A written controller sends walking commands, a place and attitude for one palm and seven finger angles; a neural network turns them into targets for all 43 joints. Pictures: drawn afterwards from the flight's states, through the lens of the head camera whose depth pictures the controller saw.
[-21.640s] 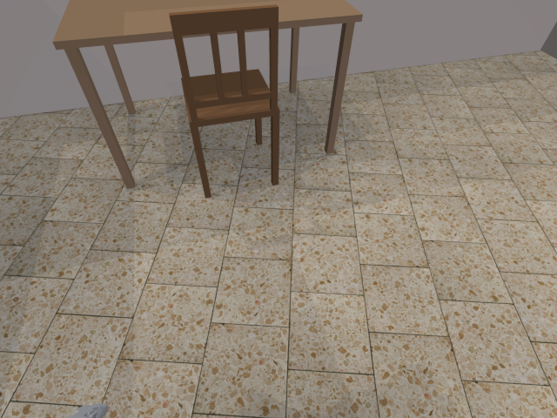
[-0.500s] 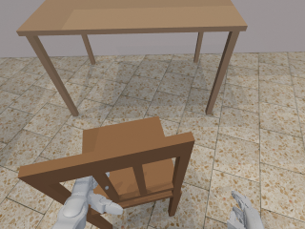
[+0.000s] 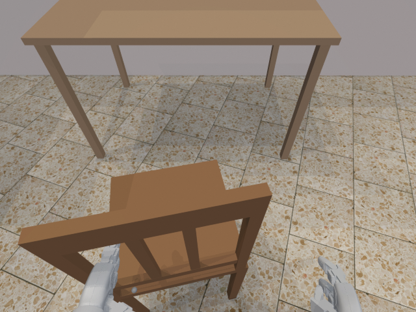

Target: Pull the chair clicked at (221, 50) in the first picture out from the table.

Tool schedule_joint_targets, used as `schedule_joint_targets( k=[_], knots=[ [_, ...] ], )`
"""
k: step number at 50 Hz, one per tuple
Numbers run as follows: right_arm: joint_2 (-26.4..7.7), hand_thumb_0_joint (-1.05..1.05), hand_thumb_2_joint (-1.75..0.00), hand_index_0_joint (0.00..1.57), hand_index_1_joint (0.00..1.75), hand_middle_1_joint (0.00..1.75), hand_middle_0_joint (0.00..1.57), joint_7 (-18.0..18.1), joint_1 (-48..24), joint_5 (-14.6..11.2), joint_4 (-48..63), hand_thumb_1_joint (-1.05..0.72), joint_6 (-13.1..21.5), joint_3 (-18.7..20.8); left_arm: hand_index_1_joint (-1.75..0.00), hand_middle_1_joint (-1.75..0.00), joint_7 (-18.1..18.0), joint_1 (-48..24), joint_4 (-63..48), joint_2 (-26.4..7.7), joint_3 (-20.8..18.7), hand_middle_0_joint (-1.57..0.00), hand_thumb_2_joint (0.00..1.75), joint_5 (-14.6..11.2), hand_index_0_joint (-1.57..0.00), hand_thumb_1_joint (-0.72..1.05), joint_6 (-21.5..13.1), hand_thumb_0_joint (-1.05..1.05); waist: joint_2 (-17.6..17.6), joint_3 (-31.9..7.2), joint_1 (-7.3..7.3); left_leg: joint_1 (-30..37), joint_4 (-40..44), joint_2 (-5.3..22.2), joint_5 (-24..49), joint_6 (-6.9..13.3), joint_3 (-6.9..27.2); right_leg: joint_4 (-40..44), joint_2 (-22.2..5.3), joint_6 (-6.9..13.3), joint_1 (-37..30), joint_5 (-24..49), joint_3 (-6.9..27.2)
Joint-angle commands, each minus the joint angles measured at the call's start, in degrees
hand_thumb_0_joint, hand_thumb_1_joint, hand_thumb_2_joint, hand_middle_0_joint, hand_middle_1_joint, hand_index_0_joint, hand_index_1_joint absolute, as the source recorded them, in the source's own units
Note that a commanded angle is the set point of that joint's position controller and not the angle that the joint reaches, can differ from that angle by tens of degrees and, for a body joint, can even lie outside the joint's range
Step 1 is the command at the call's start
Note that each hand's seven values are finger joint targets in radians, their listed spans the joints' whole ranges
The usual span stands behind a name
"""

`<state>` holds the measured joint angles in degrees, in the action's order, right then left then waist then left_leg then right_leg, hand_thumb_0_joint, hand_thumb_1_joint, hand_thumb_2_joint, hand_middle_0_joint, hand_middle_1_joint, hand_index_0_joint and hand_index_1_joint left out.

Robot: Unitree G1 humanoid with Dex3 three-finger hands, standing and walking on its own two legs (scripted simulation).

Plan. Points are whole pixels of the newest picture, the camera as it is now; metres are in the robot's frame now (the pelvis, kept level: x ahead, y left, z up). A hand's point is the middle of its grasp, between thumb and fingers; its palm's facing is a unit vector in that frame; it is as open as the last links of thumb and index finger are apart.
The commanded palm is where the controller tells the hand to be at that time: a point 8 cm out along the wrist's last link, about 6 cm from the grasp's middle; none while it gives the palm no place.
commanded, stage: draw the fingers out of the gap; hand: left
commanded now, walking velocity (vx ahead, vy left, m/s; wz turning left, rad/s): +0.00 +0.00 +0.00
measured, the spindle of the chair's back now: (145, 258) +0.25 +0.14 -0.06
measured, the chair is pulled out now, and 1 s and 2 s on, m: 0.62 0.62 0.61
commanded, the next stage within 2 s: draw the hand back to the body in 0.52 s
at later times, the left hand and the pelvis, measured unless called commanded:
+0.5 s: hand out of the picture +0.11 +0.15 -0.03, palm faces -0.01 -0.99 -0.14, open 17.5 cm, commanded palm +0.08 +0.20 +0.00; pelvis -0.01 +0.01 -0.01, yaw +1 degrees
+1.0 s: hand out of the picture +0.12 +0.17 +0.04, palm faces +0.01 -1.00 -0.06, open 17.4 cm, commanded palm +0.08 +0.23 +0.07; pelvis -0.03 +0.01 -0.03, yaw +0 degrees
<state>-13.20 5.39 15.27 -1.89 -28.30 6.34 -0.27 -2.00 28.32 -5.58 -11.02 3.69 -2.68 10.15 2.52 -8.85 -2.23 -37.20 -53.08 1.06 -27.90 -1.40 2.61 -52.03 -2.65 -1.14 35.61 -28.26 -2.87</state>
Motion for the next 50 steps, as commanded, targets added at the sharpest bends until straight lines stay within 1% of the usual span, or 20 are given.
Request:
schedule_joint_targets(
  k=[1,3,9,15,18,19,22,24,28,32,33,34,36,38,40,42,44,46,48,50],
  knots=[
    [-6.4,0.0,-0.9,0.2,0.3,0.3,0.2,0.9,-3.7,0.2,9.3,-0.9,3.9,2.7,0.0,0.0,0.0,-0.5,-14.1,-4.0,-1.2,0.0,0.2,0.2,0.0,-0.55,-3.7,0.0,-3.5,-6.9,-0.93,5.3,4.7,-1.0,19.0,2.6,-1.2,6.3,0.7,1.0,-3.2,20.0,-2.5],
    [-6.2,0.0,-0.9,0.2,0.3,0.3,0.2,1.2,-4.0,0.1,9.4,-0.9,4.1,2.9,0.0,0.0,0.0,2.3,-15.2,-5.1,-2.2,0.0,0.2,0.4,0.0,-0.55,-4.0,0.0,-2.3,-7.6,-0.21,5.3,4.4,-1.0,19.5,2.7,-1.1,6.0,0.7,1.3,-3.2,19.7,-2.4],
    [-5.4,0.0,-0.9,0.2,0.3,0.3,0.2,1.3,-4.8,-0.1,10.1,-0.9,4.3,2.8,0.0,0.0,0.4,8.0,-17.5,-3.6,-0.2,0.0,0.2,0.8,0.0,-0.55,-3.9,0.0,-0.7,-7.2,0.08,4.8,4.0,-1.2,18.2,2.6,-0.8,5.2,0.8,1.5,-1.8,17.1,-2.7],
    [-4.8,0.0,-0.9,0.2,0.3,0.3,0.2,1.6,-5.5,-0.1,11.2,-0.9,3.7,2.9,0.0,0.0,0.4,12.2,-18.6,-4.1,-0.9,0.0,0.2,1.0,0.0,-0.55,-3.3,0.0,-3.3,-5.9,0.55,2.2,3.6,-1.3,15.5,2.7,-0.6,5.0,1.1,1.5,-1.2,14.5,-2.9],
    [-4.6,0.0,-0.9,0.2,0.3,0.3,0.2,1.7,-5.9,-0.2,11.7,-0.9,3.3,3.2,0.0,0.0,0.7,15.2,-19.9,-4.8,-1.5,0.0,0.2,1.3,0.0,-0.55,-3.5,0.0,-2.0,-5.6,1.18,1.1,3.4,-1.3,15.0,2.8,-0.7,4.9,1.1,1.7,-1.0,13.6,-2.7],
    [-4.6,0.0,-0.9,0.2,0.3,0.3,0.2,1.7,-5.8,-0.2,11.9,-0.9,3.3,3.0,0.0,0.0,0.8,14.9,-20.9,-4.4,-0.7,0.0,0.2,1.3,0.0,-0.55,-3.8,0.0,-1.9,-5.6,0.72,1.4,3.2,-1.4,14.6,2.7,-0.7,4.7,1.1,1.6,-0.3,13.2,-2.8],
    [-4.3,0.0,-0.9,0.2,0.3,0.3,0.2,1.7,-5.9,-0.4,12.5,-0.9,3.5,3.2,0.0,0.0,1.3,18.3,-23.0,-3.0,0.8,0.0,0.2,1.2,0.0,-0.55,-4.6,0.0,-0.5,-5.8,0.99,1.8,3.0,-1.3,15.0,2.7,-0.5,4.1,1.2,1.7,0.5,12.9,-3.1],
    [-4.4,0.0,-0.9,0.2,0.3,0.3,0.2,1.8,-5.9,-0.5,12.4,-0.9,3.5,3.4,0.0,0.0,1.4,19.7,-23.9,-3.7,0.5,0.0,0.2,1.3,0.0,-0.55,-4.9,0.0,-0.1,-6.2,0.96,1.7,2.7,-1.3,15.1,2.7,-0.4,3.7,1.2,1.8,0.8,12.8,-3.1],
    [-4.1,0.0,-0.9,0.2,0.3,0.3,0.2,1.9,-6.0,-0.5,13.0,-0.9,3.3,3.9,0.0,0.0,1.5,23.5,-24.2,-3.6,0.6,0.0,0.2,1.8,0.0,-0.55,-5.4,0.0,-2.9,-5.1,1.29,-0.6,2.2,-1.3,14.0,2.8,-0.4,3.4,1.5,1.8,1.5,11.8,-3.3],
    [-3.7,0.0,-0.9,0.2,0.3,0.3,0.2,2.0,-6.1,-0.7,13.6,-0.9,2.8,4.1,0.0,0.0,1.5,26.8,-25.2,-3.7,0.4,0.0,0.2,2.3,0.0,-0.55,-5.9,0.0,-2.2,-5.7,1.56,-1.0,1.4,-1.5,13.1,2.9,-0.6,2.7,1.7,1.8,2.6,10.8,-3.2],
    [-3.6,0.0,-0.9,0.2,0.3,0.3,0.2,2.0,-5.9,-0.6,13.0,-0.9,4.0,4.1,0.0,0.0,2.2,22.6,-30.8,-0.3,-1.5,0.0,0.2,-4.6,0.0,-0.55,-11.9,0.0,-4.8,-4.0,1.32,-3.1,-0.4,-2.0,13.4,2.6,-0.4,2.0,2.2,1.8,4.0,12.0,-4.3],
    [-4.0,0.0,-0.9,0.2,0.3,0.3,0.2,2.1,-5.8,-0.8,11.6,-0.9,4.6,4.3,0.0,0.0,2.5,23.3,-29.3,-3.4,-3.8,0.0,0.2,-4.5,0.0,-0.55,-14.9,0.0,-3.3,-5.6,1.91,-2.3,-1.0,-1.9,13.0,2.5,-0.5,1.3,2.3,1.9,4.4,11.3,-3.8],
    [-3.7,0.0,-0.9,0.2,0.3,0.3,0.2,1.8,-5.2,-1.0,11.3,-0.9,5.5,4.3,0.0,0.0,3.2,22.8,-31.6,-3.3,-4.4,0.0,0.2,-6.0,0.0,-0.55,-19.1,0.0,0.1,-6.9,2.03,-1.6,-1.0,-1.9,13.7,2.3,-0.5,0.6,2.2,2.0,4.7,10.6,-3.6],
    [-3.5,0.0,-0.9,0.2,0.3,0.3,0.2,1.4,-4.9,-1.1,10.3,-0.9,5.9,4.6,0.0,0.0,3.8,22.0,-32.2,-4.3,-5.9,0.0,0.2,-6.5,0.0,-0.55,-22.7,0.0,0.8,-7.0,2.31,-1.8,-1.4,-1.7,14.8,2.2,-0.2,0.0,2.2,2.1,5.0,11.1,-3.4],
    [-3.3,0.0,-0.9,0.2,0.3,0.3,0.2,0.5,-6.0,-1.3,9.6,-0.9,6.2,4.4,0.0,0.0,5.4,22.0,-31.1,-2.1,-4.0,0.0,0.2,-7.1,0.0,-0.55,-26.4,0.0,1.5,-6.1,2.19,-2.2,-1.6,-1.6,14.2,1.9,0.0,-1.0,2.2,2.1,6.4,9.9,-3.7],
    [-3.3,0.0,-0.9,0.2,0.3,0.3,0.2,-0.2,-6.6,-1.4,8.9,-0.9,6.2,4.8,0.0,0.0,7.0,20.8,-31.0,-4.4,-6.3,0.0,0.2,-7.7,0.0,-0.55,-30.0,0.0,0.6,-6.7,2.64,-3.1,-2.2,-1.2,13.7,1.8,0.3,-1.7,2.4,2.2,6.7,9.5,-3.4],
    [-3.1,0.0,-0.9,0.2,0.3,0.3,0.2,-0.7,-7.5,-1.5,8.5,-0.9,6.2,4.9,0.0,0.0,8.1,20.1,-32.5,-6.0,-8.0,0.0,0.2,-8.5,0.0,-0.55,-33.1,0.0,2.8,-7.6,3.26,-2.7,-2.4,-1.2,14.2,1.8,0.1,-2.3,2.3,2.3,6.0,9.8,-3.0],
    [-2.8,0.0,-0.9,0.2,0.3,0.3,0.2,-1.4,-8.3,-1.8,8.5,-0.9,6.1,5.0,0.0,0.0,9.7,20.3,-31.4,-5.6,-8.5,0.0,0.2,-9.6,0.0,-0.55,-34.8,0.0,1.5,-8.0,3.35,-2.3,-2.1,-1.0,13.9,1.7,0.2,-1.9,2.2,2.2,5.3,9.8,-3.0],
    [-2.7,0.0,-0.9,0.2,0.3,0.3,0.2,-1.3,-9.2,-2.2,9.1,-0.9,5.4,5.0,0.0,0.0,10.2,22.3,-29.0,-6.5,-10.7,0.0,0.2,-10.2,0.0,-0.55,-32.2,0.0,0.9,-8.5,3.9,-1.8,-0.4,-0.8,12.7,1.9,0.1,-0.2,2.2,2.1,2.8,9.2,-2.9],
    [-2.6,0.0,-0.9,0.2,0.3,0.3,0.2,-0.7,-9.1,-2.4,9.7,-0.9,5.5,4.5,0.0,0.0,9.9,19.0,-35.2,-8.4,-12.6,0.0,0.2,-12.0,0.0,-0.55,-31.5,0.0,1.5,-9.5,3.77,0.2,0.7,-0.9,12.8,2.0,0.3,0.9,2.2,2.0,0.6,9.4,-2.8]
  ],
)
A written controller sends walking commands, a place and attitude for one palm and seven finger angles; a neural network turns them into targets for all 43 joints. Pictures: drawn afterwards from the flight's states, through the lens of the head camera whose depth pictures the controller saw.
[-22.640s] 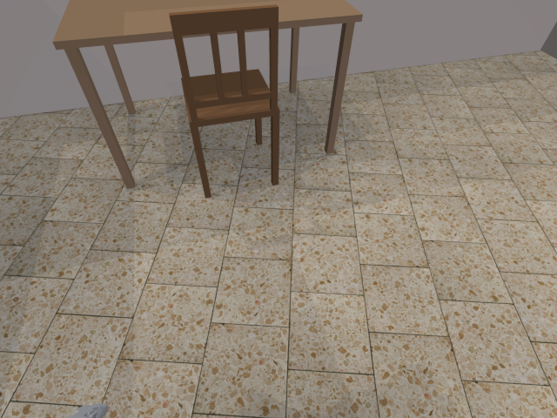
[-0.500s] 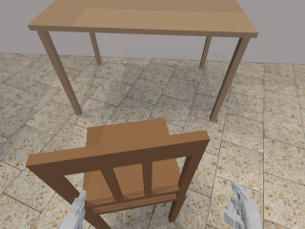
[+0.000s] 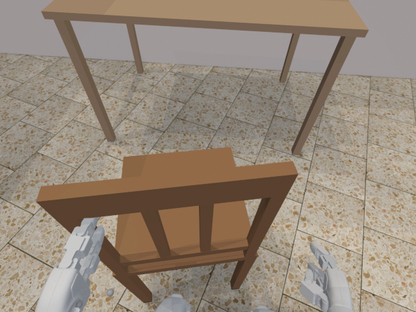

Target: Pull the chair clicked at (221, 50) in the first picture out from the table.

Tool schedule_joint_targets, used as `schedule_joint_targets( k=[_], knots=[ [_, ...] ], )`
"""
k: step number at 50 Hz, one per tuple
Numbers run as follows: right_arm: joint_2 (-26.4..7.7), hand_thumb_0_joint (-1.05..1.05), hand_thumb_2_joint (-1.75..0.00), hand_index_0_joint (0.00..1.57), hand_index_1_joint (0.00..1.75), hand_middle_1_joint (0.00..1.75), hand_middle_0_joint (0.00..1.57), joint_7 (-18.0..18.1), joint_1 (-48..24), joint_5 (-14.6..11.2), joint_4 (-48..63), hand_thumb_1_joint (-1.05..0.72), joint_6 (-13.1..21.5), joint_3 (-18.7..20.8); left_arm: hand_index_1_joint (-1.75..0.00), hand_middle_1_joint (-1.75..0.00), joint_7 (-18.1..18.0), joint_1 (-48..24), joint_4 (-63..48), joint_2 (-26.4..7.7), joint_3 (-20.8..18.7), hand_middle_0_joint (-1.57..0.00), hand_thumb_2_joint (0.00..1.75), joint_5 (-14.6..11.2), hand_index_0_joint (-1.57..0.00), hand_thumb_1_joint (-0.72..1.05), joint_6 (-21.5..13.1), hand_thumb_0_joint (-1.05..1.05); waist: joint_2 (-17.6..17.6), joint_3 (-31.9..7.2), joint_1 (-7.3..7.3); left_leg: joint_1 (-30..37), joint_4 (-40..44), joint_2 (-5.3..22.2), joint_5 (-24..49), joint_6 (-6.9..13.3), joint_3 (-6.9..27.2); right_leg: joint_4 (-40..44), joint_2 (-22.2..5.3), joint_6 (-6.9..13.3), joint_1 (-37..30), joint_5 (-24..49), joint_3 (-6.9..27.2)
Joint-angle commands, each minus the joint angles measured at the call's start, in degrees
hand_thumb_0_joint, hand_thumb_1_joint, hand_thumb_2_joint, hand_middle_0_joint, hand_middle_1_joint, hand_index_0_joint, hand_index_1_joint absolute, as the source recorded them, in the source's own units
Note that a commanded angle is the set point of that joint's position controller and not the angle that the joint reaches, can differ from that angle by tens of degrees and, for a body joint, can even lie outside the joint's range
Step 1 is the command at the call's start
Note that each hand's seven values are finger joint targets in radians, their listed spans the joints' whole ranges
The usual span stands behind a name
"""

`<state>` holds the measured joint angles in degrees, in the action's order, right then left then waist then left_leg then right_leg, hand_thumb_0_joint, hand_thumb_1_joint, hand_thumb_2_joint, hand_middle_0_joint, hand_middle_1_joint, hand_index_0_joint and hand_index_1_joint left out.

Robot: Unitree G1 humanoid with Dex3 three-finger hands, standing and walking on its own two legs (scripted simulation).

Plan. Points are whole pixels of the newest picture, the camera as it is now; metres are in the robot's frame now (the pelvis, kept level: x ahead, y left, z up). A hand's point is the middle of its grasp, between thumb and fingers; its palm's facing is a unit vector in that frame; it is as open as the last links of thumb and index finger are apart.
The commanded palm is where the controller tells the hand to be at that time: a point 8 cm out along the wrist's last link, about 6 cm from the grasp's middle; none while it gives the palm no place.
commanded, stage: draw the hand back to the body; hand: left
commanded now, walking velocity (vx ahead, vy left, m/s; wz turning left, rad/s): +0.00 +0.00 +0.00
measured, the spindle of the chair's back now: (158, 233) +0.27 +0.13 -0.03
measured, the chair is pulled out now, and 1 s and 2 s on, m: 0.62 0.61 0.59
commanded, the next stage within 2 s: step back with the hand held close in 1.22 s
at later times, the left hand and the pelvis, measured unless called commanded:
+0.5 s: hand (72, 280) +0.16 +0.21 +0.09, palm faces +0.09 -0.88 -0.46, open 12.8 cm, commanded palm +0.14 +0.26 +0.20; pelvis +0.03 -0.02 +0.06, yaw +0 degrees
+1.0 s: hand (58, 270) +0.16 +0.22 +0.11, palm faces +0.13 -0.81 -0.57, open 6.6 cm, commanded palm +0.18 +0.27 +0.26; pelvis +0.06 -0.04 +0.07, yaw +2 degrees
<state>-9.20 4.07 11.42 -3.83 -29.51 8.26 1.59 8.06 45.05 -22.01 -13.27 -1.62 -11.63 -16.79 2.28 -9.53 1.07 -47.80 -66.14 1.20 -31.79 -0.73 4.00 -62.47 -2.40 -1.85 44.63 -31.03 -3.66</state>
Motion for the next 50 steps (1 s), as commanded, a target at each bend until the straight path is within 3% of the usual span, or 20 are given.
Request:
schedule_joint_targets(
  k=[1,3,6,7,8,9,10,13,17,24,25,29,31,37,39,42,44,46,48,50],
  knots=[
    [-6.3,0.0,-0.9,0.2,0.3,0.3,0.2,1.0,-5.3,-0.6,10.5,-0.9,3.7,2.6,0.0,0.0,-0.5,2.0,-19.1,-6.8,-8.6,0.0,0.2,-3.5,0.0,-0.55,-4.1,0.0,1.5,-8.6,0.49,11.3,14.3,-0.9,16.6,1.3,-1.0,12.1,2.0,2.7,-9.0,12.0,-2.0],
    [-6.1,0.0,-0.9,0.2,0.3,0.3,0.2,1.6,-5.0,-0.7,9.6,-0.9,3.9,2.4,-0.01,-0.01,-1.4,1.6,-19.0,-8.5,-11.8,-0.01,0.22,-4.2,-0.01,-0.51,-3.4,0.0,1.0,-8.4,0.82,12.0,15.0,-0.8,17.4,1.4,-0.9,13.5,2.1,2.7,-10.2,12.9,-1.9],
    [-5.9,0.0,-0.9,0.2,0.3,0.3,0.2,1.9,-4.7,-0.9,8.3,-0.9,5.3,1.6,-0.03,-0.03,-2.1,-1.0,-21.8,-9.0,-12.9,-0.02,0.27,-5.4,-0.02,-0.41,-4.1,0.0,4.1,-6.8,0.64,14.6,16.8,-0.8,17.5,1.1,-0.7,15.1,2.3,2.8,-10.9,12.5,-2.1],
    [-5.6,0.0,-0.9,0.2,0.3,0.3,0.2,2.0,-4.6,-1.0,7.6,-0.9,5.7,1.5,-0.04,-0.04,-2.5,-1.3,-21.6,-9.3,-13.9,-0.02,0.29,-5.8,-0.02,-0.37,-4.3,0.0,3.6,-6.3,0.67,15.3,17.4,-0.7,17.7,1.0,-0.7,15.8,2.4,2.7,-11.2,12.6,-2.3],
    [-6.3,0.0,-0.9,0.2,0.3,0.3,0.2,3.6,-4.5,0.6,8.3,-0.9,4.1,0.5,-0.05,-0.05,-10.3,2.7,-19.6,-24.3,-19.2,-0.03,0.31,6.4,-0.03,-0.33,5.4,0.0,7.0,-11.3,4.85,18.3,20.6,2.0,16.6,0.8,-0.7,19.1,0.2,4.5,-17.4,11.7,1.4],
    [-5.3,0.0,-0.9,0.2,0.3,0.3,0.2,4.3,-4.8,0.7,10.5,-0.9,3.9,-1.1,-0.05,-0.05,-13.0,1.8,-27.3,-16.5,-13.9,-0.04,0.32,6.5,-0.04,-0.3,9.6,0.0,9.4,-6.8,2.52,18.7,22.3,1.1,16.4,0.8,-1.0,20.4,-0.3,4.2,-18.7,12.8,0.3],
    [-5.2,0.0,-0.9,0.2,0.3,0.3,0.2,4.8,-4.2,0.7,9.3,-0.9,3.8,-1.2,-0.06,-0.06,-15.0,1.0,-26.5,-15.7,-13.2,-0.04,0.34,7.6,-0.04,-0.26,12.4,0.0,10.6,-4.4,2.04,20.0,22.5,1.5,17.4,0.7,-1.5,20.9,-0.4,4.3,-18.9,14.0,-0.1],
    [-5.9,0.0,-0.9,0.2,0.3,0.3,0.2,5.9,-4.7,1.3,7.4,-0.9,2.8,-1.8,-0.08,-0.08,-18.0,-2.0,-23.4,-17.4,-15.4,-0.05,0.39,8.4,-0.05,-0.15,16.8,0.0,5.5,-0.1,1.91,21.9,24.8,1.9,18.3,0.7,-1.3,24.6,0.2,4.2,-20.9,14.8,-1.0],
    [-6.6,0.0,-0.9,0.2,0.3,0.3,0.2,6.0,-5.3,1.8,6.2,-0.9,4.5,-2.6,-0.11,-0.11,-19.3,-6.9,-24.5,-18.7,-16.9,-0.07,0.46,8.8,-0.07,-0.01,17.5,0.0,6.2,2.0,2.08,26.4,28.2,1.9,18.7,0.7,-1.6,28.3,0.0,4.0,-24.2,15.8,-1.3],
    [-7.8,0.0,-0.9,0.2,0.3,0.3,0.2,5.1,-5.7,2.2,2.7,-0.9,8.7,-2.7,-0.16,-0.16,-20.3,-13.4,-28.2,-22.2,-20.4,-0.11,0.58,9.0,-0.11,0.25,17.3,0.0,9.3,0.2,2.57,33.8,32.1,1.2,25.9,0.6,-2.2,31.7,-0.6,3.9,-31.3,24.1,-1.0],
    [-7.8,0.0,-0.9,0.2,0.3,0.3,0.2,5.0,-5.9,2.2,2.2,-0.9,9.2,-2.6,-0.17,-0.17,-20.5,-13.7,-27.8,-22.4,-20.7,-0.12,0.6,9.0,-0.12,0.28,17.2,0.0,8.3,0.4,2.65,34.3,32.4,1.2,26.9,0.7,-2.2,32.0,-0.7,3.9,-31.8,25.5,-1.2],
    [-8.4,0.0,-0.9,0.2,0.3,0.3,0.2,4.5,-5.7,2.0,0.2,-0.9,11.0,-2.5,-0.2,-0.2,-21.2,-16.6,-31.4,-24.8,-22.8,-0.13,0.67,9.2,-0.13,0.43,17.1,0.0,12.5,-1.7,3.01,37.8,33.5,0.9,33.0,0.6,-2.1,32.0,-1.2,3.9,-35.0,31.0,-1.2],
    [-8.4,0.0,-0.9,0.2,0.3,0.3,0.2,4.1,-5.6,1.8,-0.5,-0.9,11.6,-2.5,-0.22,-0.22,-21.2,-17.4,-31.9,-24.5,-22.8,-0.15,0.71,9.2,-0.15,0.5,17.4,0.0,11.5,-2.3,3.09,38.9,34.0,1.1,36.6,0.5,-2.0,31.7,-1.3,3.6,-35.9,33.3,-1.9],
    [-8.6,0.0,-0.9,0.2,0.3,0.3,0.2,3.5,-4.4,0.6,-1.9,-0.9,12.1,-2.1,-0.26,-0.26,-21.9,-21.3,-35.1,-28.0,-25.4,-0.18,0.81,8.8,-0.18,0.72,18.4,0.0,11.3,-4.4,2.93,41.9,34.1,1.2,44.0,0.8,-2.3,31.2,-1.8,3.1,-38.4,40.0,-2.3],
    [-8.8,0.0,-0.9,0.2,0.3,0.3,0.2,3.4,-4.1,0.1,-2.2,-0.9,12.0,-2.1,-0.28,-0.28,-22.0,-22.9,-36.1,-29.8,-26.3,-0.19,0.85,8.7,-0.19,0.79,18.8,0.0,12.9,-3.9,3.04,41.9,34.4,1.2,45.1,0.7,-2.2,30.9,-2.0,3.1,-38.7,41.0,-2.2],
    [-8.8,0.0,-0.9,0.2,0.3,0.3,0.2,3.1,-3.7,-0.4,-2.7,-0.9,12.1,-2.1,-0.3,-0.3,-22.2,-25.1,-37.2,-32.0,-27.7,-0.2,0.9,8.5,-0.2,0.9,19.1,0.0,12.4,-5.3,3.06,43.1,34.4,1.2,47.7,1.0,-2.3,30.2,-2.0,2.9,-39.4,42.8,-2.7],
    [-8.6,0.0,-0.9,0.2,0.3,0.3,0.2,2.7,-3.7,-0.6,-3.1,-0.9,12.3,-2.4,-0.3,-0.3,-22.0,-24.2,-36.6,-31.5,-27.3,-0.2,0.9,8.6,-0.2,0.9,19.4,0.0,15.3,-5.0,3.42,43.9,34.7,1.3,49.1,1.0,-2.2,30.0,-2.2,3.0,-38.9,42.3,-2.4],
    [-8.8,0.0,-0.9,0.2,0.3,0.3,0.2,2.5,-4.1,-0.4,-3.2,-0.9,12.5,-2.3,-0.3,-0.3,-21.8,-25.0,-36.3,-31.6,-27.3,-0.2,0.9,8.5,-0.2,0.9,19.2,0.0,11.7,-5.4,3.19,44.2,34.7,1.4,49.2,1.2,-2.3,29.9,-2.0,2.7,-39.0,43.1,-3.0],
    [-9.0,0.0,-0.9,0.2,0.3,0.3,0.2,2.3,-5.0,-0.5,-3.6,-0.9,12.5,-2.2,-0.3,-0.3,-21.6,-24.2,-34.0,-31.6,-27.4,-0.2,0.9,8.5,-0.2,0.9,19.4,0.0,12.1,-5.5,3.15,43.7,34.9,1.1,46.4,1.2,-2.9,30.4,-2.2,2.8,-39.5,43.1,-2.5],
    [-9.0,0.0,-0.9,0.2,0.3,0.3,0.2,2.4,-4.6,-0.4,-3.5,-0.9,12.5,-2.3,-0.3,-0.3,-21.4,-25.0,-34.2,-31.3,-27.2,-0.2,0.9,8.5,-0.2,0.9,18.7,0.0,10.3,-5.0,2.84,44.3,34.8,1.2,46.0,1.4,-3.2,30.5,-2.3,2.5,-39.1,44.6,-2.7]
  ],
)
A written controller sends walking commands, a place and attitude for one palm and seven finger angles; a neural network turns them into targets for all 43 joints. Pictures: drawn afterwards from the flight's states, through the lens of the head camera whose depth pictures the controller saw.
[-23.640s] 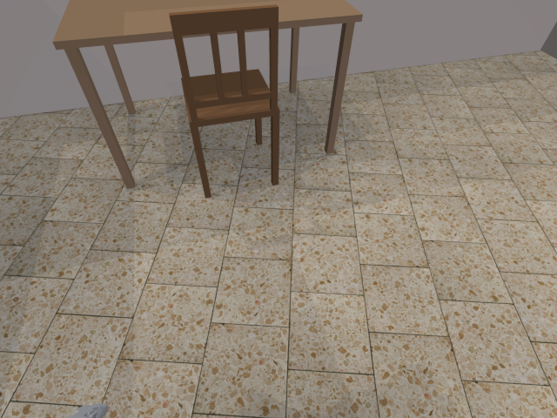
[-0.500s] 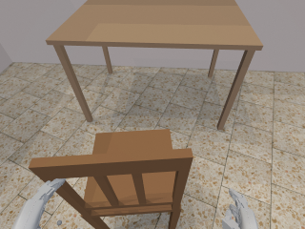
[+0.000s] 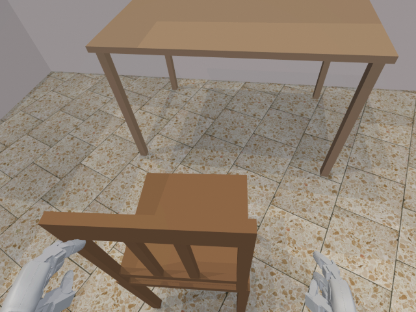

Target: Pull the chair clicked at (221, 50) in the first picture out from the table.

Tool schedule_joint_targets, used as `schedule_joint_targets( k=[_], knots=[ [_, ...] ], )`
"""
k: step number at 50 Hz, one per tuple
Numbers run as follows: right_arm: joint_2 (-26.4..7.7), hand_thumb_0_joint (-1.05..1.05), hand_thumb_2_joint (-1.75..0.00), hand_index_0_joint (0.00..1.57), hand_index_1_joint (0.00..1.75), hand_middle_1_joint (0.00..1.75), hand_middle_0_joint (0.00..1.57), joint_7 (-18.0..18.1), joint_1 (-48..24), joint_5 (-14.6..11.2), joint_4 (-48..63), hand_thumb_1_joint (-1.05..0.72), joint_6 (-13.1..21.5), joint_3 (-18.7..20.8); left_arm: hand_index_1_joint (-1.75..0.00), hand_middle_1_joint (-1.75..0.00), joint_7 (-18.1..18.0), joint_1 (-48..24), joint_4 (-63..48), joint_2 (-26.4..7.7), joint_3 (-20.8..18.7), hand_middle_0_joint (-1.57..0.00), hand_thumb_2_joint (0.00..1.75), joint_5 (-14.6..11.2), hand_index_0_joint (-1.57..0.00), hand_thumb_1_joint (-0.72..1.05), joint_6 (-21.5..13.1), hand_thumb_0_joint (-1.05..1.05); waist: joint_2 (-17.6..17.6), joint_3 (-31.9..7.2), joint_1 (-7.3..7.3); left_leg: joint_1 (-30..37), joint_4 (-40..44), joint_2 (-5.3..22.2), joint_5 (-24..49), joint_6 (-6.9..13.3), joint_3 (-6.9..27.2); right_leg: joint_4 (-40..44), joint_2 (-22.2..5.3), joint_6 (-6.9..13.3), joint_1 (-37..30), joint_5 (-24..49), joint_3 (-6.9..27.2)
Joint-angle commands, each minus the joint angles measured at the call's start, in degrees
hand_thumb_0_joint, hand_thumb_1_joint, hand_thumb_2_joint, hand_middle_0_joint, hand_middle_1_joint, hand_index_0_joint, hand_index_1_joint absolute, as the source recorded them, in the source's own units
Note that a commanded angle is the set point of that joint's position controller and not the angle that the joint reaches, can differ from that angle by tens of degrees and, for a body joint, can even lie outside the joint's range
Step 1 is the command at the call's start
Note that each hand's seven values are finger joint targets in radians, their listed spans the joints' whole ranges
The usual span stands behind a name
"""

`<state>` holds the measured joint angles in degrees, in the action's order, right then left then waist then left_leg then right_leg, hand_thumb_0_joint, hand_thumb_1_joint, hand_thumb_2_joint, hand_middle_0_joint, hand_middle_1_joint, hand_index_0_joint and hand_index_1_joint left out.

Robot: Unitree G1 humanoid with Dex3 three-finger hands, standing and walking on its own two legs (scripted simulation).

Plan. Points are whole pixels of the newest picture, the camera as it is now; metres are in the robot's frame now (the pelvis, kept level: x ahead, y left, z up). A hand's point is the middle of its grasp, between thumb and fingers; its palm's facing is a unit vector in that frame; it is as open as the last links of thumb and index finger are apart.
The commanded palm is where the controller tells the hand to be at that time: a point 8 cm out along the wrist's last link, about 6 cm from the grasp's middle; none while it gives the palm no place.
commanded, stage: draw the hand back to the body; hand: left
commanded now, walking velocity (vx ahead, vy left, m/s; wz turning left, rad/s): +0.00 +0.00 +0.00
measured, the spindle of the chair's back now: (146, 257) +0.23 +0.20 -0.10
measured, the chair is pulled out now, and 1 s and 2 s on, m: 0.61 0.59 0.59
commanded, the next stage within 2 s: step back with the hand held close in 0.22 s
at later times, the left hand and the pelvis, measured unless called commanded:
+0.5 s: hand (49, 229) +0.18 +0.25 +0.16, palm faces +0.32 -0.81 -0.49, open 7.3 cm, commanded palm +0.11 +0.30 +0.19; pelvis -0.04 +0.01 +0.01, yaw -2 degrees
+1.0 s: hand out of the picture +0.11 +0.29 +0.16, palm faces +0.38 -0.79 -0.49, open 7.4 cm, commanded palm +0.05 +0.33 +0.19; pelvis -0.10 +0.04 +0.00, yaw -3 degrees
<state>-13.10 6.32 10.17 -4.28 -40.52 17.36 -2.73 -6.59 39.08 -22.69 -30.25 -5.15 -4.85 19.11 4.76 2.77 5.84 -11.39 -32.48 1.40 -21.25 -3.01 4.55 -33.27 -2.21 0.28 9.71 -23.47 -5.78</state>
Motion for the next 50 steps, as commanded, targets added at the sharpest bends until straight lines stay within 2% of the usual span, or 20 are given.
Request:
schedule_joint_targets(
  k=[1,2,4,8,10,12,14,15,17,18,20,21,22,24,26,28,31,37,45,50],
  knots=[
    [-5.0,0.0,-0.9,0.2,0.3,0.3,0.2,0.1,-3.3,0.2,7.5,-0.9,3.5,2.1,-0.3,-0.3,-6.8,-19.9,-34.0,-14.0,-23.6,-0.2,0.9,1.7,-0.2,0.9,-17.6,0.0,5.9,-17.8,-2.0,8.0,1.2,1.0,35.0,3.8,-3.9,1.3,-2.5,0.2,-4.5,37.5,-0.7],
    [-5.1,0.0,-0.9,0.2,0.3,0.3,0.2,0.1,-3.3,0.3,7.3,-0.9,3.7,2.1,-0.3,-0.3,-6.7,-19.1,-33.1,-13.6,-23.4,-0.2,0.9,2.0,-0.2,0.9,-17.7,0.0,4.8,-18.3,-1.9,8.4,1.3,1.1,35.1,3.9,-3.7,0.9,-2.5,0.2,-4.4,37.2,-0.6],
    [-4.8,0.0,-0.9,0.2,0.3,0.3,0.2,0.1,-3.5,0.2,7.3,-0.9,3.5,1.9,-0.3,-0.3,-6.6,-18.8,-32.0,-12.9,-23.3,-0.2,0.9,1.9,-0.2,0.9,-17.8,0.0,7.0,-17.1,-1.92,7.6,1.3,0.8,33.2,3.9,-4.3,1.5,-2.8,0.3,-4.5,37.2,-0.2],
    [-5.5,0.0,-0.9,0.2,0.3,0.3,0.2,0.1,-6.3,1.3,7.5,-0.9,3.0,2.4,-0.3,-0.3,-5.8,-20.5,-24.2,-8.9,-22.9,-0.2,0.9,2.5,-0.2,0.9,-18.8,0.0,1.0,-12.9,-2.57,7.2,1.9,0.7,27.5,4.0,-4.9,4.1,-2.5,0.2,-2.3,34.7,1.5],
    [-5.8,0.0,-0.9,0.2,0.3,0.3,0.2,0.4,-6.4,2.1,7.8,-0.9,1.5,2.9,-0.3,-0.3,-5.1,-22.5,-19.1,-7.8,-23.3,-0.2,0.9,2.6,-0.2,0.9,-20.4,0.0,-4.8,-10.5,-2.99,7.1,2.2,1.0,24.7,4.2,-5.3,5.8,-2.7,-0.4,-1.8,35.0,1.6],
    [-5.2,0.0,-0.9,0.2,0.3,0.3,0.2,0.3,-7.7,2.5,8.1,-0.9,-0.4,3.4,-0.3,-0.3,-3.9,-20.8,-10.9,-4.0,-23.0,-0.2,0.9,2.8,-0.2,0.9,-21.4,0.0,-9.1,-7.9,-2.66,5.9,3.2,1.1,21.3,4.2,-5.5,7.2,-2.6,-0.8,-1.6,32.0,1.6],
    [-4.3,0.0,-0.9,0.2,0.3,0.3,0.2,-0.4,-8.6,2.0,8.2,-0.9,-3.4,3.6,-0.3,-0.3,-2.1,-12.3,-1.3,2.4,-20.2,-0.2,0.9,2.5,-0.2,0.9,-21.4,0.0,-9.1,-4.3,-2.19,3.3,3.9,1.2,19.7,4.2,-5.9,8.2,-2.5,-0.8,-1.7,30.6,1.7],
    [-4.8,0.0,-0.9,0.2,0.3,0.3,0.2,-0.7,-9.2,1.9,8.5,-0.9,-5.3,4.4,-0.3,-0.3,-1.7,-11.0,-0.1,1.9,-20.8,-0.2,0.9,2.0,-0.2,0.9,-21.8,0.0,-10.9,-3.5,-2.09,2.2,4.4,1.4,19.1,4.2,-5.6,8.2,-2.4,-0.9,-1.9,30.0,1.9],
    [-4.9,0.0,-0.9,0.2,0.3,0.3,0.2,-1.0,-10.1,1.8,10.0,-0.9,-7.3,4.3,-0.3,-0.3,-0.7,-13.4,-1.8,3.2,-18.2,-0.2,0.9,1.7,-0.2,0.9,-23.0,0.0,-7.3,-2.0,-2.38,1.5,5.5,1.3,16.0,4.3,-5.4,9.6,-2.5,-0.9,-0.5,24.5,2.5],
    [-5.9,0.0,-0.9,0.2,0.3,0.3,0.2,-1.2,-7.2,1.3,13.0,-0.9,-8.8,3.9,-0.3,-0.3,-0.8,-21.4,-3.0,-5.3,-25.8,-0.2,0.9,1.8,-0.2,0.9,-26.2,0.0,-3.4,5.6,-4.72,-3.7,5.0,1.9,11.6,4.8,-3.0,15.5,-5.3,0.2,6.0,21.5,9.9],
    [-4.7,0.0,-0.9,0.2,0.3,0.3,0.2,-1.3,-6.4,2.1,11.5,-0.9,-11.0,5.4,-0.3,-0.3,-0.1,-13.5,-2.6,-2.6,-23.9,-0.2,0.9,1.7,-0.2,0.9,-27.4,0.0,-12.0,1.2,-5.44,-2.3,-2.1,0.3,7.1,5.0,-4.1,18.1,-9.7,2.7,6.7,21.9,11.6],
    [-4.7,0.0,-0.9,0.2,0.3,0.3,0.2,-1.5,-6.5,2.3,12.6,-0.9,-11.9,5.3,-0.3,-0.3,0.1,-10.8,-5.8,-2.0,-23.2,-0.2,0.9,1.7,-0.2,0.9,-27.7,0.0,-12.5,-1.3,-5.47,-2.0,-1.9,0.3,6.9,4.9,-3.3,17.5,-10.8,3.7,5.4,22.5,11.2],
    [-4.5,0.0,-0.9,0.2,0.3,0.3,0.2,-1.3,-7.0,2.4,13.5,-0.9,-12.5,5.1,-0.3,-0.3,-0.1,-8.3,-8.5,-2.5,-24.3,-0.2,0.9,1.7,-0.2,0.9,-28.1,0.0,-10.5,-3.4,-5.32,-1.4,0.7,0.8,8.0,5.0,-2.9,16.2,-10.6,3.8,4.1,22.0,10.2],
    [-4.4,0.0,-0.9,0.2,0.3,0.3,0.2,-0.7,-7.5,2.5,15.0,-0.9,-12.8,5.1,-0.3,-0.3,-1.0,-5.7,-14.0,-4.1,-26.6,-0.2,0.9,1.7,-0.2,0.9,-29.4,0.0,-2.2,-5.2,-4.9,-1.1,7.5,3.2,14.9,5.2,-1.0,12.4,-7.4,2.5,2.3,19.1,7.6],
    [-4.8,0.0,-0.9,0.2,0.3,0.3,0.2,-0.2,-7.6,2.6,15.5,-0.9,-12.9,5.5,-0.3,-0.3,-1.9,-5.7,-18.1,-5.6,-28.1,-0.2,0.9,2.1,-0.2,0.9,-30.2,0.0,2.5,-7.6,-4.54,-0.9,9.0,4.8,24.4,5.4,-1.0,9.0,-5.0,0.8,-0.8,24.3,6.7],
    [-4.9,0.0,-0.9,0.2,0.3,0.3,0.2,0.4,-7.0,2.5,15.0,-0.9,-12.6,5.7,-0.3,-0.3,-2.5,-7.6,-19.8,-7.0,-29.0,-0.2,0.9,2.2,-0.2,0.9,-30.5,0.0,3.5,-10.1,-4.73,-1.0,9.1,5.2,26.7,5.1,-0.6,7.1,-4.7,0.4,-3.1,26.4,6.2],
    [-5.3,0.0,-0.9,0.2,0.3,0.3,0.2,0.9,-6.2,2.4,14.8,-0.9,-11.6,5.9,-0.3,-0.3,-3.0,-6.1,-17.9,-4.9,-27.4,-0.2,0.9,2.1,-0.2,0.9,-30.7,0.0,1.7,-11.7,-4.54,-1.2,9.4,6.1,28.1,5.0,0.1,5.5,-4.0,-0.3,-3.6,26.3,5.1],
    [-5.8,0.0,-0.9,0.2,0.3,0.3,0.2,1.0,-5.6,2.6,13.7,-0.9,-10.1,6.2,-0.3,-0.3,-3.4,-5.3,-16.5,-2.7,-25.1,-0.2,0.9,2.5,-0.2,0.9,-30.1,0.0,-0.7,-10.5,-4.63,-6.9,10.5,7.1,16.7,5.4,1.3,4.7,-3.6,-0.5,-2.5,19.2,5.3],
    [-5.0,0.0,-0.9,0.2,0.3,0.3,0.2,1.1,-4.3,3.0,14.0,-0.9,-9.4,5.5,-0.3,-0.3,-4.3,-8.7,-19.1,-3.9,-26.2,-0.2,0.9,2.8,-0.2,0.9,-30.3,0.0,-3.3,-6.3,-5.36,-12.7,8.8,4.4,-3.8,4.9,1.1,10.0,-4.6,0.7,3.5,7.9,9.2],
    [-5.4,0.0,-0.9,0.2,0.3,0.3,0.2,1.2,-4.0,3.3,14.5,-0.9,-8.8,4.9,-0.3,-0.3,-4.6,-10.1,-19.7,-3.6,-26.2,-0.2,0.9,3.0,-0.2,0.9,-30.8,0.0,1.3,-5.7,-5.54,-15.8,12.1,6.0,-7.6,5.5,3.3,8.0,-2.4,-0.1,2.9,4.5,7.6]
  ],
)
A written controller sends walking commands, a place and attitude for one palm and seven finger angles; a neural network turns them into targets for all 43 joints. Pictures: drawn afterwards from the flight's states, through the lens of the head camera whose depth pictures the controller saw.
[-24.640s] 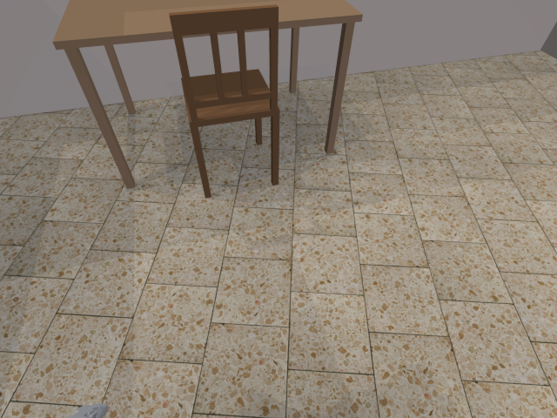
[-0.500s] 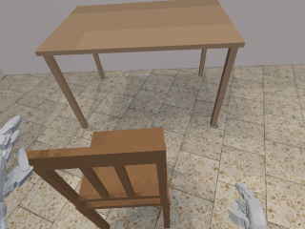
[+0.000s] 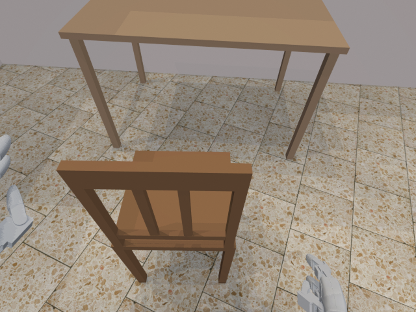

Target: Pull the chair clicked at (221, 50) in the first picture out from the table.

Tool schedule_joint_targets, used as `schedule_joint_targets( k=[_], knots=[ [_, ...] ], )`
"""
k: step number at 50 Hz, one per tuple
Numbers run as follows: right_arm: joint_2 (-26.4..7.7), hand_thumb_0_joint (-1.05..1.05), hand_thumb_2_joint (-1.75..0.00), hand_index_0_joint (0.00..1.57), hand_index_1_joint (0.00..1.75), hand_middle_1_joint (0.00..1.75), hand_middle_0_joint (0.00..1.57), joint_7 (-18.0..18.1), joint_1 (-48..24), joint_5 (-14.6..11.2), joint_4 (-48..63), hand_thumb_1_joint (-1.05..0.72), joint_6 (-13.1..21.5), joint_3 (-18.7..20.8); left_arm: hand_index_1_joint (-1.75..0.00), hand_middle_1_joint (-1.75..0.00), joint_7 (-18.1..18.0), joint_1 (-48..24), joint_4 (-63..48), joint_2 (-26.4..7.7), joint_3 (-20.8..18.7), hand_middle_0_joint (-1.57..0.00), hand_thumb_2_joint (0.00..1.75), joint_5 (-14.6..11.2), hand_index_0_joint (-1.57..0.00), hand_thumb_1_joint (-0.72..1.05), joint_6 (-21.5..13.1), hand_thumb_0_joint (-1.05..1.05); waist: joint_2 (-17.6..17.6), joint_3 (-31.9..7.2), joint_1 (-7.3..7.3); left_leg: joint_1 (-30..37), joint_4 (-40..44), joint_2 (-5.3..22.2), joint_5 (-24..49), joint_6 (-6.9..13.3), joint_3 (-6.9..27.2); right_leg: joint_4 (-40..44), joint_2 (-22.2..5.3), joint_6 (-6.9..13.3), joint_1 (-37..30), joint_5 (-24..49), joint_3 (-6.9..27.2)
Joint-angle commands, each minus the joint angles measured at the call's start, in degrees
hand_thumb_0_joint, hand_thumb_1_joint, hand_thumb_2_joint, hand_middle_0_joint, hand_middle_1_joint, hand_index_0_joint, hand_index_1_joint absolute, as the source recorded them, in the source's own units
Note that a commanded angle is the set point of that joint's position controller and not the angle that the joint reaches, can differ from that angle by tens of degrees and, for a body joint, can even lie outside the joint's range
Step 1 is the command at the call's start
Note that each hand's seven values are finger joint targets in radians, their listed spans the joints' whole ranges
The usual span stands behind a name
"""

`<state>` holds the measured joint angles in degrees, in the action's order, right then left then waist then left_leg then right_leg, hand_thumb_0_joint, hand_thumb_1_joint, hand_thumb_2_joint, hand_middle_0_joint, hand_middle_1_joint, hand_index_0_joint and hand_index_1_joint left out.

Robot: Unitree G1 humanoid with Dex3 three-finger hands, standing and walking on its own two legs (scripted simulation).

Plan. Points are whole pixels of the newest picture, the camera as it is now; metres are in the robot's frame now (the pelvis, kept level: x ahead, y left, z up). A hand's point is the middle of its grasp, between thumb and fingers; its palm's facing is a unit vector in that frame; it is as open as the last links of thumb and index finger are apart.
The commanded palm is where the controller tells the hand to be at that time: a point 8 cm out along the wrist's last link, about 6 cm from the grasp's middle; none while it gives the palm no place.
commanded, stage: step back with the hand held close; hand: left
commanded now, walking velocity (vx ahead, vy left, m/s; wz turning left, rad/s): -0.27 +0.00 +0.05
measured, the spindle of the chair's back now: (147, 212) +0.35 +0.18 -0.10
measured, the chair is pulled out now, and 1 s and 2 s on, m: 0.59 0.59 0.59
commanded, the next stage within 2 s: stop stepping back and stand still in 1.12 s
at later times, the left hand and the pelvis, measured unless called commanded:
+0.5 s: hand (18, 224) +0.19 +0.27 +0.16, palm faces +0.41 -0.73 -0.55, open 7.4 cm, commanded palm +0.12 +0.30 +0.18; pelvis -0.02 +0.00 -0.01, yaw +1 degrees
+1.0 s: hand (6, 269) +0.13 +0.24 +0.17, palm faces +0.39 -0.76 -0.52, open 7.4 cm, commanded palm +0.07 +0.28 +0.18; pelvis -0.07 -0.02 +0.00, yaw +0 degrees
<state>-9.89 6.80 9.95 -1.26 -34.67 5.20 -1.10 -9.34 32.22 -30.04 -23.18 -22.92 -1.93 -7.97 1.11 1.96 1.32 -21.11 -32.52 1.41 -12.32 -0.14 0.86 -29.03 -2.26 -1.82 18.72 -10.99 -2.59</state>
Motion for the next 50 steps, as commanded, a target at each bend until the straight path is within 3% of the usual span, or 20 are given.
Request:
schedule_joint_targets(
  k=[1,3,11,14,19,25,27,30,31,33,36,37,38,39,40,41,43,46,49,50],
  knots=[
    [-8.6,0.0,-0.9,0.2,0.3,0.3,0.2,0.8,-3.9,0.3,8.8,-0.9,3.6,3.2,-0.3,-0.3,-1.7,-3.4,-11.9,-10.2,-8.3,-0.2,0.9,0.2,-0.2,0.9,-3.9,0.0,5.7,-4.6,-0.92,-7.9,13.3,6.7,-17.8,2.9,7.5,2.3,-1.8,1.6,-7.5,-7.7,3.7],
    [-8.7,0.0,-0.9,0.2,0.3,0.3,0.2,0.9,-3.9,0.1,8.3,-0.9,3.9,3.6,-0.3,-0.3,-1.8,-3.0,-10.8,-10.8,-9.2,-0.2,0.9,0.3,-0.2,0.9,-4.0,0.0,7.8,-5.2,-0.9,-10.4,14.3,7.3,-18.4,3.6,7.9,-0.2,-1.4,1.4,-11.2,-4.4,3.2],
    [-8.9,0.0,-0.9,0.2,0.3,0.3,0.2,-0.2,-2.9,0.7,7.9,-0.9,4.4,4.0,-0.3,-0.3,-1.8,-3.9,-13.2,-11.1,-8.3,-0.2,0.9,0.2,-0.2,0.9,-4.8,0.0,-0.8,-5.5,-1.05,-4.6,3.5,3.0,-12.4,1.5,4.6,7.1,-6.1,4.1,-2.0,-5.0,8.2],
    [-8.9,0.0,-0.9,0.2,0.3,0.3,0.2,-0.2,-3.4,0.6,7.6,-0.9,4.1,4.1,-0.3,-0.3,-2.1,-2.6,-14.5,-11.9,-9.2,-0.2,0.9,-0.2,-0.2,0.9,-5.2,0.0,0.8,-6.8,-1.06,-2.9,2.9,3.3,-10.3,1.4,5.3,6.8,-6.8,4.8,-0.6,-5.1,7.8],
    [-9.4,0.0,-0.9,0.2,0.3,0.3,0.2,0.2,-4.8,0.6,8.2,-0.9,4.4,4.5,-0.3,-0.3,-2.1,0.3,-14.6,-11.9,-11.8,-0.2,0.9,0.3,-0.2,0.9,-6.4,0.0,10.7,-8.2,-0.65,-14.8,13.8,9.7,-11.6,4.3,10.9,-6.9,-0.1,1.4,-12.8,-0.6,1.8],
    [-9.5,0.0,-0.9,0.2,0.3,0.3,0.2,-0.3,-3.7,0.9,6.9,-0.9,6.2,5.0,-0.3,-0.3,-0.8,0.8,-16.6,-11.7,-12.0,-0.2,0.9,-0.2,-0.2,0.9,-8.1,0.0,9.6,-10.0,-0.66,-14.9,9.0,11.0,-4.2,5.1,10.1,-10.0,-0.7,1.8,-13.1,2.0,2.8],
    [-9.0,0.0,-0.9,0.2,0.3,0.3,0.2,-0.6,-3.0,0.7,6.5,-0.9,6.3,5.3,-0.3,-0.3,-0.7,0.5,-15.8,-11.9,-12.4,-0.2,0.9,-0.1,-0.2,0.9,-8.4,0.0,4.2,-10.2,-0.71,-15.0,3.6,7.8,-10.1,3.9,7.7,-6.0,-3.1,3.3,-11.5,4.5,6.0],
    [-7.7,0.0,-0.9,0.2,0.3,0.3,0.2,-1.3,-1.2,0.9,4.6,-0.9,5.1,5.8,-0.3,-0.3,-1.5,-1.5,-14.8,-13.4,-11.5,-0.2,0.9,-0.5,-0.2,0.9,-7.6,0.0,-10.6,-11.2,-1.54,-1.0,-19.3,-2.3,-13.5,-1.2,0.8,13.2,-18.2,11.2,5.2,-1.4,21.0],
    [-6.7,0.0,-0.9,0.2,0.3,0.3,0.2,-1.6,-2.7,1.4,4.1,-0.9,4.3,5.6,-0.3,-0.3,-2.0,-2.2,-13.9,-13.6,-11.7,-0.2,0.9,-0.3,-0.2,0.9,-6.8,0.0,-12.4,-11.3,-1.21,0.4,-26.2,-2.3,-13.8,-1.2,1.5,14.6,-20.5,12.9,6.5,-0.2,20.1],
    [-5.9,0.0,-0.9,0.2,0.3,0.3,0.2,-1.4,-5.5,1.5,4.4,-0.9,3.1,4.5,-0.3,-0.3,-2.3,-2.6,-11.6,-13.6,-12.5,-0.2,0.9,0.0,-0.2,0.9,-5.6,0.0,-10.6,-8.9,-1.49,-1.6,-22.0,-0.4,-15.3,-0.5,3.4,10.8,-18.4,11.9,4.3,8.2,14.5],
    [-6.7,0.0,-0.9,0.2,0.3,0.3,0.2,-0.6,-4.8,1.1,4.5,-0.9,2.2,4.1,-0.3,-0.3,-2.1,0.2,-12.2,-11.9,-12.0,-0.2,0.9,0.4,-0.2,0.9,-6.1,0.0,-5.5,-8.0,-1.98,1.8,7.9,2.2,-2.0,0.9,2.9,0.4,-9.5,4.7,-2.1,12.3,5.9],
    [-8.2,0.0,-0.9,0.2,0.3,0.3,0.2,-0.5,-5.3,1.3,5.1,-0.9,2.4,5.0,-0.3,-0.3,-2.0,0.3,-13.7,-11.5,-11.7,-0.2,0.9,0.7,-0.2,0.9,-6.7,0.0,4.1,-8.2,-1.4,-0.4,13.4,9.4,8.2,3.7,10.1,-6.0,-3.6,1.6,-3.4,8.5,3.0],
    [-9.1,0.0,-0.9,0.2,0.3,0.3,0.2,-0.7,-5.8,0.9,5.7,-0.9,2.6,6.4,-0.3,-0.3,-1.9,0.6,-14.8,-12.6,-12.4,-0.2,0.9,1.0,-0.2,0.9,-7.0,0.0,11.2,-9.0,-1.55,-0.4,13.0,15.4,17.1,6.1,13.0,-13.4,-1.2,0.3,-3.0,-1.5,1.5],
    [-8.2,0.0,-0.9,0.2,0.3,0.3,0.2,-1.4,-4.4,0.9,6.2,-0.9,3.4,5.9,-0.3,-0.3,-0.9,3.9,-12.5,-9.5,-10.3,-0.2,0.9,-0.4,-0.2,0.9,-7.3,0.0,13.6,-11.9,-1.57,-1.2,14.3,17.2,17.0,7.2,12.2,-20.4,-0.1,0.9,-2.1,-15.2,2.4],
    [-8.3,0.0,-0.9,0.2,0.3,0.3,0.2,-1.5,-5.1,2.0,6.3,-0.9,4.3,6.1,-0.3,-0.3,-1.2,0.7,-17.0,-11.8,-12.0,-0.2,0.9,-0.1,-0.2,0.9,-7.6,0.0,17.5,-9.4,-2.05,-5.2,14.5,19.1,19.6,9.3,14.3,-25.4,0.6,0.8,-0.4,-18.0,3.1],
    [-7.8,0.0,-0.9,0.2,0.3,0.3,0.2,-1.6,-4.1,2.6,5.3,-0.9,5.0,5.8,-0.3,-0.3,-1.0,-1.7,-19.0,-11.1,-10.8,-0.2,0.9,-0.6,-0.2,0.9,-8.1,0.0,15.9,-7.5,-2.0,-1.5,11.3,18.6,30.9,9.9,14.5,-23.0,0.0,1.1,1.7,-16.5,4.6],
    [-8.6,0.0,-0.9,0.2,0.3,0.3,0.2,-2.3,-3.4,1.8,3.6,-0.9,5.7,6.3,-0.3,-0.3,-0.8,-2.6,-21.2,-12.2,-10.5,-0.2,0.9,0.0,-0.2,0.9,-8.5,0.0,12.3,-11.0,-1.04,10.8,5.6,16.7,43.4,7.7,10.1,-13.0,-0.5,1.4,2.9,-11.1,2.5],
    [-8.9,0.0,-0.9,0.2,0.3,0.3,0.2,-2.9,-2.9,1.7,3.5,-0.9,7.1,5.7,-0.3,-0.3,0.3,0.6,-18.6,-10.4,-9.5,-0.2,0.9,-0.9,-0.2,0.9,-9.0,0.0,13.4,-12.0,-0.66,12.5,4.0,14.7,36.8,5.8,9.8,-0.3,-0.4,2.3,-2.4,-3.0,0.9],
    [-8.9,0.0,-0.9,0.2,0.3,0.3,0.2,-2.6,-3.9,1.8,3.3,-0.9,6.8,5.2,-0.3,-0.3,1.1,1.3,-13.7,-10.5,-10.4,-0.2,0.9,-1.0,-0.2,0.9,-9.1,0.0,10.6,-10.0,-0.61,7.3,4.3,13.0,24.2,4.0,8.6,5.4,-0.2,1.9,-6.8,2.4,-1.1],
    [-9.3,0.0,-0.9,0.2,0.3,0.3,0.2,-2.7,-3.9,1.9,3.7,-0.9,6.2,5.2,-0.3,-0.3,1.1,0.7,-14.1,-11.5,-11.0,-0.2,0.9,-0.4,-0.2,0.9,-9.4,0.0,9.3,-11.1,-0.88,6.1,2.8,12.1,22.5,3.1,7.2,5.6,-0.9,2.0,-8.5,10.2,-0.4]
  ],
)
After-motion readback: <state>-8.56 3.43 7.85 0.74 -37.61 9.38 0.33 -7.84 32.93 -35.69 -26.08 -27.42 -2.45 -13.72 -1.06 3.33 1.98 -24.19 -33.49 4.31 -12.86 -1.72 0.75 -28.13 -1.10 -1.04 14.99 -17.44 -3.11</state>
